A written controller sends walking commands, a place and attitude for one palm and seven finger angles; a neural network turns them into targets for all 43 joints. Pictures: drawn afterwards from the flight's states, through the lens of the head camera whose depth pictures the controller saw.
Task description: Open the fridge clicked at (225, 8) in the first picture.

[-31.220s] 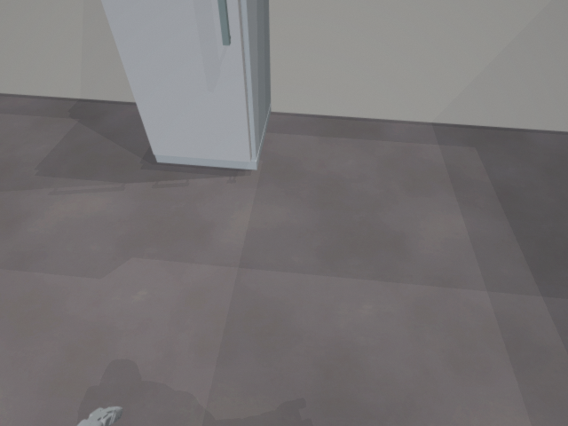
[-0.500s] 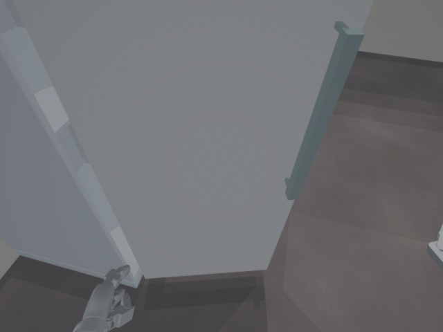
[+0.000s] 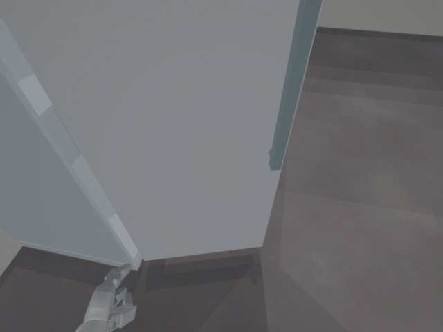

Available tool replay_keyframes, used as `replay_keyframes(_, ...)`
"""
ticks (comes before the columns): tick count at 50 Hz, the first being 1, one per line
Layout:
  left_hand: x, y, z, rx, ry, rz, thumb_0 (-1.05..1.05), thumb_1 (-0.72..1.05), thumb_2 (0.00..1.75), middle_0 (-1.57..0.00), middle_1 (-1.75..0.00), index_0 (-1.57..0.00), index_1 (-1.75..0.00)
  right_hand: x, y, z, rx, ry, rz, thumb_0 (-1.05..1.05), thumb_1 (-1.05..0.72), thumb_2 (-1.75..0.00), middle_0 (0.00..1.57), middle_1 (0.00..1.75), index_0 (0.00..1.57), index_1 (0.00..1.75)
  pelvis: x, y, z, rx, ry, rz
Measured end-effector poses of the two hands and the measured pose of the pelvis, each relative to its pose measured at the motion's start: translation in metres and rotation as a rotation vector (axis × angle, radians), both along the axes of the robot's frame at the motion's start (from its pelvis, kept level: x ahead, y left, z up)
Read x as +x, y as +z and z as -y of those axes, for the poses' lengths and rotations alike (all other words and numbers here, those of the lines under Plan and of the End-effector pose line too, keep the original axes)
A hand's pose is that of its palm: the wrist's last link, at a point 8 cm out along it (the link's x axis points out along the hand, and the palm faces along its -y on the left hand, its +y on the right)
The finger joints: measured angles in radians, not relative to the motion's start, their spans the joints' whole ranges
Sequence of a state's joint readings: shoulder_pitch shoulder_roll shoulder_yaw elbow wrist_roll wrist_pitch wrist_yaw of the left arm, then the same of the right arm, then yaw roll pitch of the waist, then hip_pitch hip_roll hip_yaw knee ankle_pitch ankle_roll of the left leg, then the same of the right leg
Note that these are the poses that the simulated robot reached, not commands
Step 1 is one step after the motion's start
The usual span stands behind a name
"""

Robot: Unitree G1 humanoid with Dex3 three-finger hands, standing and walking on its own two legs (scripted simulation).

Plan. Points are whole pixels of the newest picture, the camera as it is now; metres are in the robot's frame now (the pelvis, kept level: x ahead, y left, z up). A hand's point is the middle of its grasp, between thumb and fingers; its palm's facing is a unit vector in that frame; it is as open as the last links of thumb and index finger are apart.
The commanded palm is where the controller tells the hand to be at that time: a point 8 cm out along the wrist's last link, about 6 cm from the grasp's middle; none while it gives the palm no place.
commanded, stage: step back with the hand held close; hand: right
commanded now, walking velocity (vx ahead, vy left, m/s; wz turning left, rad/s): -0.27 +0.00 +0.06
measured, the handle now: (285, 97) +0.54 -0.12 +0.14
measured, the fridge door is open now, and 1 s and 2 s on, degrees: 71 71 71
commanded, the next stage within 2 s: stop stepping back and stand still in 0.92 s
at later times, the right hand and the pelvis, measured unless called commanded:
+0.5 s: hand out of the picture +0.16 -0.26 +0.17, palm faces +0.39 +0.81 -0.44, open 7.4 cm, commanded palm +0.09 -0.31 +0.19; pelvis -0.05 +0.00 +0.00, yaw -1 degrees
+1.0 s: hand out of the picture +0.05 -0.22 +0.17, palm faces +0.32 +0.83 -0.45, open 7.4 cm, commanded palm +0.00 -0.26 +0.19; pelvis -0.17 +0.02 +0.02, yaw +6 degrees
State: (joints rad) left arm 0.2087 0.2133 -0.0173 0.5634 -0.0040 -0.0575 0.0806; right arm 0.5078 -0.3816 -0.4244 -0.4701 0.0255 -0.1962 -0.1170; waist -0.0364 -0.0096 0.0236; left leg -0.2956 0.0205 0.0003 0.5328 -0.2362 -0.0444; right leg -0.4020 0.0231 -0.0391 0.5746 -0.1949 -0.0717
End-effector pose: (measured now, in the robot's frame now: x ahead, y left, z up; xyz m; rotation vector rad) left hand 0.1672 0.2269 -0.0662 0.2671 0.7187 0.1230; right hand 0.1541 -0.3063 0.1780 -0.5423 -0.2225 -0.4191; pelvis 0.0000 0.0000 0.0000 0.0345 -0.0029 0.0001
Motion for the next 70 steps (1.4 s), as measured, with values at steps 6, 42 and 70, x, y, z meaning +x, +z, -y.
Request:
replay_keyframes(6,-0.013,0.004,-0.002,0.038,-0.017,0.005,0.01,0.91,0.9,-0.2,-0.3,-0.21,-0.3,-0.012,0.0,-0.004,0.014,0.025,0.059,0.02,-0.89,-0.9,0.21,0.3,0.21,0.3,-0.012,0.0,-0.001,0.012,-0.001,0.004)
replay_keyframes(42,-0.151,0.006,-0.006,-0.033,0.039,0.012,0.01,0.9,0.9,-0.2,-0.3,-0.21,-0.3,-0.112,0.022,-0.027,-0.052,0.144,0.008,0.02,-0.89,-0.9,0.22,0.3,0.21,0.3,-0.14,0.007,-0.013,-0.028,0.075,-0.079)
replay_keyframes(70,-0.311,0.005,-0.031,0.034,0.107,-0.039,0.01,0.91,0.9,-0.2,-0.3,-0.21,-0.3,-0.274,0.015,-0.003,-0.008,0.023,0.067,0.01,-0.89,-0.9,0.22,0.3,0.21,0.3,-0.259,0.009,-0.004,-0.032,0.052,0.01)
